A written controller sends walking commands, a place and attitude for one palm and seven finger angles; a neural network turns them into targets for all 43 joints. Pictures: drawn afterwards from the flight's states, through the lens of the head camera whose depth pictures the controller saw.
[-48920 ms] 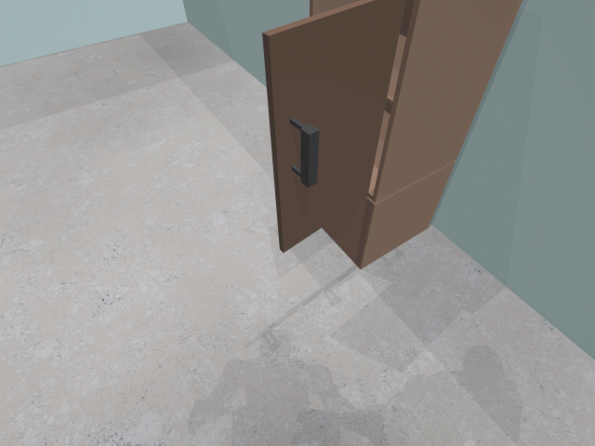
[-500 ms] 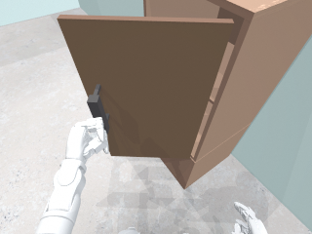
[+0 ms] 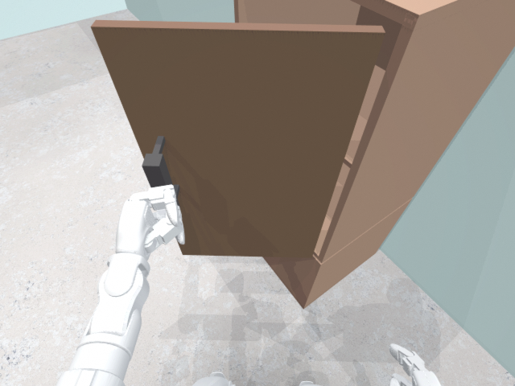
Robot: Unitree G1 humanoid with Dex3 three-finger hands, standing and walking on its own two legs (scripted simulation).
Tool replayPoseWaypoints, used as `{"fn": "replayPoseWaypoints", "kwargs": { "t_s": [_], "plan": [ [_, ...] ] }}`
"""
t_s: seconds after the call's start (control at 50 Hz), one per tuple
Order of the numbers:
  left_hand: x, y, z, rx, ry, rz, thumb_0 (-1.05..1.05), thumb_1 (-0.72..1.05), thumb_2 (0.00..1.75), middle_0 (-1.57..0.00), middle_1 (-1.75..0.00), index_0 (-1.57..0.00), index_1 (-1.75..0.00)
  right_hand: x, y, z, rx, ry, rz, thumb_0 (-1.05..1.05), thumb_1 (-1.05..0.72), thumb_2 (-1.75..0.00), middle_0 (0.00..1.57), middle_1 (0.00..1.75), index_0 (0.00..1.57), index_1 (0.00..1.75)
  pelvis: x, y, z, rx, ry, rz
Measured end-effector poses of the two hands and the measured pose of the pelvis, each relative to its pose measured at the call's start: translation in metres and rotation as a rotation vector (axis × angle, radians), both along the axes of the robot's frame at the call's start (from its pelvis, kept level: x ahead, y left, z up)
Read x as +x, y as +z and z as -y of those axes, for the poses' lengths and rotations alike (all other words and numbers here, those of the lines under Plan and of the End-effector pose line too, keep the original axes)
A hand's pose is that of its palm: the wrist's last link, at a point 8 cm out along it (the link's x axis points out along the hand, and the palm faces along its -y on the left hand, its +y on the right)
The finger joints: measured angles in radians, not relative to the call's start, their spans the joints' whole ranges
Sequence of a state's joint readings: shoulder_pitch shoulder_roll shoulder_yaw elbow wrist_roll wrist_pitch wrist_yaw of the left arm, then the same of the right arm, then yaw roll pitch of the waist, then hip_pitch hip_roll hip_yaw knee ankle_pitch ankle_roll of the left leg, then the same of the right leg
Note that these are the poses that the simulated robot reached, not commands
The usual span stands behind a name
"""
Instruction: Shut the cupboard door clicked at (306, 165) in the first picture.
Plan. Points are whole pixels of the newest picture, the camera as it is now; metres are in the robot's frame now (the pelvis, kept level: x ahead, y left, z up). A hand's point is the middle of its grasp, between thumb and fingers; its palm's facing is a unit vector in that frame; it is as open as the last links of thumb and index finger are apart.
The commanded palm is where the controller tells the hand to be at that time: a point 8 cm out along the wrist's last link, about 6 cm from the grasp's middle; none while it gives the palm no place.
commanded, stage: push the door shut along its arc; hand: left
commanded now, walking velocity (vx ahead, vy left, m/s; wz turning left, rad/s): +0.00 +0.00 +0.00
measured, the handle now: (166, 178) +0.44 +0.17 +0.06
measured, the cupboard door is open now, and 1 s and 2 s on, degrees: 53 33 16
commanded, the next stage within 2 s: pull the fist back off the door in 1.92 s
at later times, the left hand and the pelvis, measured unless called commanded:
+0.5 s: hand (187, 196) +0.40 +0.13 +0.06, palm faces -0.12 -0.99 -0.05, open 3.1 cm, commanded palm +0.40 +0.17 +0.07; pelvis -0.01 +0.00 +0.00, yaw +1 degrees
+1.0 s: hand (205, 166) +0.47 +0.10 +0.06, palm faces -0.25 -0.97 -0.03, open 3.1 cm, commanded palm +0.46 +0.15 +0.07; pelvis -0.01 +0.00 -0.02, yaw -1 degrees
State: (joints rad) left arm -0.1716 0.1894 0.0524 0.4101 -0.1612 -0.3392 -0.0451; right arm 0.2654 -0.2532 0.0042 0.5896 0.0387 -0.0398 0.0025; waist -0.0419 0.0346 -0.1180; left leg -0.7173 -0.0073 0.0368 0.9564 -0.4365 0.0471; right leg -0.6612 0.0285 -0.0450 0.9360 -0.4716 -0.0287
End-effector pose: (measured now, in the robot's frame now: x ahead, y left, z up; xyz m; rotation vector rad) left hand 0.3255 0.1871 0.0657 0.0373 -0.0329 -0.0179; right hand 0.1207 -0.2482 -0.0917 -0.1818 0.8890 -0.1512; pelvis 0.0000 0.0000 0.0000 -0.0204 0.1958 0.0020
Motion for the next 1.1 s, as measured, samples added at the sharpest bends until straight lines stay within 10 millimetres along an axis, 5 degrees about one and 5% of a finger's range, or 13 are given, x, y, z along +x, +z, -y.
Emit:
{"fn": "replayPoseWaypoints", "kwargs": {
  "t_s": [0.3, 0.82, 1.1],
  "plan": [
    [0.029, -0.001, -0.002, 0.015, -0.043, -0.023, 0.02, 0.90, 0.90, -1.32, -1.50, -1.30, -1.50, -0.008, -0.002, 0.001, -0.009, -0.007, -0.025, 0.01, -0.91, -0.90, 0.20, 0.30, 0.20, 0.30, -0.004, -0.002, 0.001, -0.002, 0.004, -0.011],
    [0.114, 0.001, 0.013, 0.010, -0.188, -0.066, 0.02, 0.90, 0.90, -1.30, -1.50, -1.30, -1.50, -0.100, -0.025, 0.013, -0.032, -0.124, -0.289, 0.01, -0.91, -0.90, 0.20, 0.30, 0.20, 0.30, -0.009, -0.012, -0.003, -0.011, -0.002, -0.092],
    [0.147, 0.000, 0.026, 0.001, -0.248, -0.082, 0.02, 0.90, 0.90, -1.30, -1.50, -1.30, -1.50, -0.123, -0.029, 0.013, -0.042, -0.160, -0.352, 0.01, -0.91, -0.90, 0.20, 0.30, 0.20, 0.30, -0.011, -0.020, -0.004, -0.020, -0.008, -0.138]
  ]
}}
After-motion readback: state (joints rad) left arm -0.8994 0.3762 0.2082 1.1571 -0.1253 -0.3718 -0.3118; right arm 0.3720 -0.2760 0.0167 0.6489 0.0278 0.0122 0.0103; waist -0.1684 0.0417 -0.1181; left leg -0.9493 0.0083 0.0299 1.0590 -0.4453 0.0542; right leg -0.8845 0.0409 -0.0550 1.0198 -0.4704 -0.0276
